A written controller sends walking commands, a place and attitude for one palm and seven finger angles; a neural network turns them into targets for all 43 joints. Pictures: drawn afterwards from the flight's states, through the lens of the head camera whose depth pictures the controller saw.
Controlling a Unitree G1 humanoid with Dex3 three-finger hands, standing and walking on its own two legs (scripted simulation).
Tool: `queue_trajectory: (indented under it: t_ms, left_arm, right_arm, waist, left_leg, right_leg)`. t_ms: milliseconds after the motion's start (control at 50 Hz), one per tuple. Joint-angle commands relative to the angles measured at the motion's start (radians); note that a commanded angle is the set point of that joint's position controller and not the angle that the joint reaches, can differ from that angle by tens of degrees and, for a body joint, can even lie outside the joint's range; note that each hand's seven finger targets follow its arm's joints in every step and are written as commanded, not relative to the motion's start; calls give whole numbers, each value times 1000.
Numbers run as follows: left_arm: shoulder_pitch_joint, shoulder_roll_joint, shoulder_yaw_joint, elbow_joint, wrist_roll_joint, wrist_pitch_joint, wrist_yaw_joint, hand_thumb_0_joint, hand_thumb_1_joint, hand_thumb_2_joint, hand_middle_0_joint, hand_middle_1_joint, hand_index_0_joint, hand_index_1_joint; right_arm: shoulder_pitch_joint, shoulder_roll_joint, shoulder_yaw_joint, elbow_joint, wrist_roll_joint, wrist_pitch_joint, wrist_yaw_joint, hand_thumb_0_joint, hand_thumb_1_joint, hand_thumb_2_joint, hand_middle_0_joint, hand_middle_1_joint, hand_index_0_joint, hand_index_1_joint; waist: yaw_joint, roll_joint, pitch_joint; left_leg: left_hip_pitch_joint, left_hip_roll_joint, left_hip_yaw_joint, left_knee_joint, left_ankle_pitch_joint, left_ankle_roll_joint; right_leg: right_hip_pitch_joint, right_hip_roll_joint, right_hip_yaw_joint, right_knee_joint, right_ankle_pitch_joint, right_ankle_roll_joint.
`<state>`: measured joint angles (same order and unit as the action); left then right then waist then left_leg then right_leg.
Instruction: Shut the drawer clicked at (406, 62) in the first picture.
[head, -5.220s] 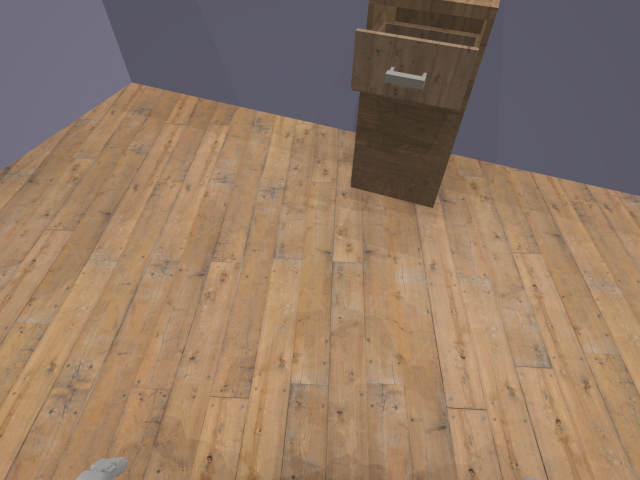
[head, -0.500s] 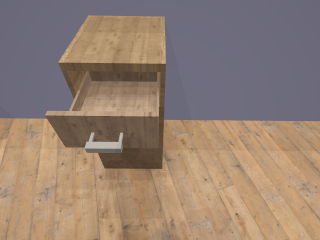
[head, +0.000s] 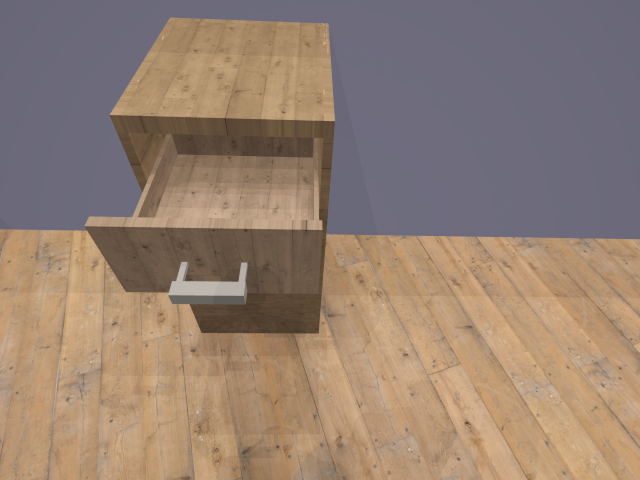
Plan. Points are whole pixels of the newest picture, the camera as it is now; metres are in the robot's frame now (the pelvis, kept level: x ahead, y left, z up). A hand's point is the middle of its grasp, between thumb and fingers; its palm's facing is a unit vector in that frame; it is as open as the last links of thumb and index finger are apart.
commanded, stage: look again from close up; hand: left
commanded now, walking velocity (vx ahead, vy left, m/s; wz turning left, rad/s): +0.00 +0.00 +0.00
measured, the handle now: (211, 280) +0.41 +0.19 -0.05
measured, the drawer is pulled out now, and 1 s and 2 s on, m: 0.23 0.23 0.23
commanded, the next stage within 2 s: shuffle to correct the standing spot in 0.32 s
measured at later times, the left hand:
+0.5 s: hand out of the picture +0.00 +0.19 -0.17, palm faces -0.01 -0.98 -0.19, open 7.4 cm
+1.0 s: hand out of the picture +0.03 +0.14 -0.18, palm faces +0.05 -0.98 -0.17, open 7.4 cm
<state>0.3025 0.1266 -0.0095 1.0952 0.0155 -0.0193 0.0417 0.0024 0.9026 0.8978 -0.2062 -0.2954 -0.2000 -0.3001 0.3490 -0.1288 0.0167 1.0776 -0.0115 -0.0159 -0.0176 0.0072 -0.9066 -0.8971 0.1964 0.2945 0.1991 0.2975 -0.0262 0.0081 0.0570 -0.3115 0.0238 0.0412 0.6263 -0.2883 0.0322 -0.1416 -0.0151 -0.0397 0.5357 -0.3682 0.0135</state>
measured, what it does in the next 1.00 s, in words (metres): lifts its right foot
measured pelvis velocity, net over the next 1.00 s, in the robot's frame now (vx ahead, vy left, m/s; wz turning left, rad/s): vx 0.07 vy -0.02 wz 0.00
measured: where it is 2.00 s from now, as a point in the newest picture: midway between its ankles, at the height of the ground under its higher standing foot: outside the picture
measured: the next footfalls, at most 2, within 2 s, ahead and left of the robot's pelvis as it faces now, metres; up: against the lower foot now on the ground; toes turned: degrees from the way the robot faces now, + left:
right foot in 1.02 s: +0.09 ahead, -0.14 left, +0.00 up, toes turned -3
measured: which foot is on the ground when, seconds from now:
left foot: down 0.00-1.00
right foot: down 0.00-0.88, up 0.90-1.00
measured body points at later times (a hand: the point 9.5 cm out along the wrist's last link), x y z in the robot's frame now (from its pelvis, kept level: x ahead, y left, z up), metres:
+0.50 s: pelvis +0.01 +0.01 +0.01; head +0.03 +0.02 +0.46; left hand +0.00 +0.25 -0.15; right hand +0.04 -0.22 -0.14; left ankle +0.03 +0.10 -0.73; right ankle -0.05 -0.14 -0.73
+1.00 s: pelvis +0.07 -0.02 +0.00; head +0.10 -0.01 +0.45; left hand +0.03 +0.20 -0.16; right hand +0.09 -0.24 -0.15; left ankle +0.04 +0.08 -0.73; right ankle +0.03 -0.14 -0.71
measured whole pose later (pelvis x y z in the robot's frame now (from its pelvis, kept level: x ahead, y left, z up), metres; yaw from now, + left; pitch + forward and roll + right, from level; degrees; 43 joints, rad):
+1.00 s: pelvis +0.07 -0.02 +0.00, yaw +0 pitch -1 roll +0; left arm 0.33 0.14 0.00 1.11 0.01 0.01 0.04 0.00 0.91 0.90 -0.20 -0.29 -0.20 -0.30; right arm 0.23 -0.16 0.01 1.09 -0.01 -0.03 -0.05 0.01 -0.92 -0.90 0.20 0.29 0.20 0.30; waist 0.02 -0.02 0.08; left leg -0.18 0.02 0.11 0.54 -0.34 0.03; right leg -0.24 -0.05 -0.06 0.69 -0.42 0.00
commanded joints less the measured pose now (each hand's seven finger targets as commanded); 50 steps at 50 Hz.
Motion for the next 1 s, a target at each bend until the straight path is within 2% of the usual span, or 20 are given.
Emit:
queue_trajectory:
  t_ms: [0, 40, 160, 400, 460, 500, 560, 620, 700, 720, 760, 780, 800, 820, 840, 860, 880, 920, 960, 980]
  left_arm:
    - [100, 87, 15, -39, 3, 4, 10, 0, 900, 900, -200, -300, -200, -300]
    - [86, 91, 14, -44, 3, 5, 6, 0, 900, 900, -200, -300, -200, -300]
    - [67, 119, 18, -60, 5, 11, 4, 0, 900, 900, -200, -300, -200, -300]
    - [77, 151, 13, -40, 3, 8, 0, 0, 900, 900, -200, -300, -200, -300]
    - [90, 143, 11, -27, 9, 11, -7, 0, 900, 900, -200, -300, -200, -300]
    - [98, 136, 11, -27, 12, 11, -13, 0, 900, 900, -200, -300, -200, -300]
    - [122, 134, 15, -22, 15, 7, -21, 0, 900, 900, -200, -300, -200, -300]
    - [148, 136, 22, -13, 11, -2, -24, 0, 900, 900, -200, -300, -200, -300]
    - [204, 180, 43, 9, 8, -10, -16, 0, 900, 900, -200, -300, -200, -300]
    - [222, 185, 47, 16, 9, -15, -14, 0, 900, 900, -200, -300, -200, -300]
    - [243, 175, 49, 19, 15, -17, -8, 0, 900, 900, -200, -300, -200, -300]
    - [220, 163, 46, 15, 15, -17, -5, 0, 900, 900, -200, -300, -200, -300]
    - [187, 150, 40, 7, 9, -15, -4, 0, 900, 900, -200, -300, -200, -300]
    - [166, 132, 33, -6, 4, -16, 0, 0, 900, 900, -200, -300, -200, -300]
    - [124, 114, 25, -19, -6, -16, 7, 0, 900, 900, -200, -300, -200, -300]
    - [77, 104, 20, -39, -13, -12, 13, 0, 900, 900, -200, -300, -200, -300]
    - [34, 97, 25, -51, -16, 1, 15, 0, 900, 900, -200, -300, -200, -300]
    - [56, 80, 30, -43, -8, 14, 9, 0, 900, 900, -200, -300, -200, -300]
    - [139, 77, 31, -18, -1, 15, 3, 0, 900, 900, -200, -300, -200, -300]
    - [155, 98, 33, -19, 3, 7, 3, 0, 900, 900, -200, -300, -200, -300]
  right_arm:
    - [14, -139, -22, -59, -2, -10, -11, 0, -900, -900, 200, 300, 200, 300]
    - [-4, -130, -25, -65, -1, -7, -7, 0, -900, -900, 200, 300, 200, 300]
    - [-11, -151, -29, -44, -2, -9, -4, 0, -900, -900, 200, 300, 200, 300]
    - [-66, -167, -25, -30, 4, -13, -4, 0, -900, -900, 200, 300, 200, 300]
    - [-60, -173, -29, -16, 1, -4, -2, 0, -900, -900, 200, 300, 200, 300]
    - [-68, -186, -37, -17, -2, -1, 0, 0, -900, -900, 200, 300, 200, 300]
    - [-73, -183, -45, -21, -4, 2, 1, 0, -900, -900, 200, 300, 200, 300]
    - [-86, -166, -45, -33, -5, -5, 1, 0, -900, -900, 200, 300, 200, 300]
    - [-119, -109, -34, -54, -7, -19, 4, 0, -900, -900, 200, 300, 200, 300]
    - [-144, -100, -33, -64, -9, -22, 6, 0, -900, -900, 200, 300, 200, 300]
    - [-168, -84, -29, -73, -8, -26, 7, 0, -900, -900, 200, 300, 200, 300]
    - [-137, -79, -25, -61, -6, -29, 3, 0, -900, -900, 200, 300, 200, 300]
    - [-54, -93, -24, -25, -4, -32, -4, 0, -900, -900, 200, 300, 200, 300]
    - [46, -144, -32, 22, -6, -33, -14, 0, -900, -900, 200, 300, 200, 300]
    - [125, -185, -38, 52, -3, -32, -27, 0, -900, -900, 200, 300, 200, 300]
    - [130, -180, -32, 64, 4, -27, -34, 0, -900, -900, 200, 300, 200, 300]
    - [77, -159, -27, 46, 2, -23, -37, 0, -900, -900, 200, 300, 200, 300]
    - [-32, -161, -29, 10, 0, -15, -36, 0, -900, -900, 200, 300, 200, 300]
    - [-92, -162, -35, -16, 6, -11, -35, 0, -900, -900, 200, 300, 200, 300]
    - [-92, -154, -39, -27, 10, -12, -32, 0, -900, -900, 200, 300, 200, 300]
  waist:
    - [46, 87, 33]
    - [39, 0, 61]
    - [34, 20, 10]
    - [31, -6, -27]
    - [24, -5, -12]
    - [24, 43, 15]
    - [32, 37, 39]
    - [38, -9, 43]
    - [54, -184, 42]
    - [63, -205, 56]
    - [67, -157, 68]
    - [42, -136, 60]
    - [1, -77, 2]
    - [-25, 44, -79]
    - [-46, 240, -114]
    - [-37, 285, -76]
    - [-21, 200, -14]
    - [29, 139, 15]
    - [72, 61, -26]
    - [71, 8, -46]
  left_leg:
    - [-29, 122, -189, -222, 169, 67]
    - [-34, 87, -159, -226, 50, 46]
    - [44, 102, -183, -289, 101, 46]
    - [130, 74, -105, -249, 234, 26]
    - [127, 92, -130, -285, 2, 38]
    - [105, 111, -159, -313, -106, 50]
    - [64, 124, -174, -304, -161, 66]
    - [25, 86, -111, -208, -92, 53]
    - [-127, -10, 58, 46, -12, 14]
    - [-177, -13, 80, 92, -78, 9]
    - [-189, -5, 90, 70, -148, 9]
    - [-107, -2, 89, -21, -70, 9]
    - [78, 8, 67, -112, 213, 19]
    - [285, 91, -24, -79, 596, 54]
    - [380, 211, -163, -113, 963, 138]
    - [396, 301, -226, -173, 1241, 200]
    - [329, 309, -193, -195, 1202, 200]
    - [210, 245, -112, -212, 952, 156]
    - [162, 181, -60, -173, 738, 96]
    - [134, 140, -39, -141, 580, 52]
  right_leg:
    - [-50, -18, 2, -38, -7, -50]
    - [-76, -44, 27, -76, 28, -53]
    - [-69, -53, 10, -60, 50, -33]
    - [-52, -90, 43, -132, 164, -17]
    - [-85, -66, 12, -108, 18, -24]
    - [-118, -53, -4, -78, -22, -30]
    - [-127, -45, -7, -73, -35, -45]
    - [-103, -69, 49, -114, -22, -65]
    - [37, -173, 186, -182, 181, -123]
    - [66, -212, 218, -188, 284, -151]
    - [100, -229, 203, -147, 491, -180]
    - [81, -199, 148, -75, 664, -158]
    - [21, -135, 61, 43, 796, -107]
    - [-92, -70, -3, 171, 673, -53]
    - [-191, -19, -59, 302, 311, -14]
    - [-287, -4, -15, 396, -197, -12]
    - [-292, -45, 40, 371, -247, -15]
    - [-189, -65, 9, 194, -143, -15]
    - [-59, -44, -24, -15, 145, -6]
    - [-22, -67, 17, -80, 335, -11]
